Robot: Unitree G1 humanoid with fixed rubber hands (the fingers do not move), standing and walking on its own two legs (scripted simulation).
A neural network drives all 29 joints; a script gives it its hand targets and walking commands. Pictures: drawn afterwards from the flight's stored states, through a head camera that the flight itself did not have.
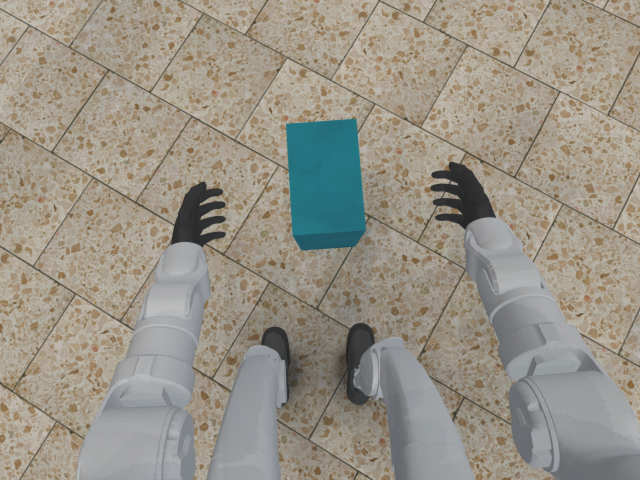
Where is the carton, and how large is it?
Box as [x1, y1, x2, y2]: [286, 119, 365, 249]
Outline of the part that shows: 355,119 286,124 292,234 301,249 354,246 365,230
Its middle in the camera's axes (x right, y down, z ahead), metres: +0.02 -0.10 +0.94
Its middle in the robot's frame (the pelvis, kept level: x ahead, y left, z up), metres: +0.54 -0.01 -0.56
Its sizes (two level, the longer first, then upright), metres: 0.239 0.149 0.298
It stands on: the floor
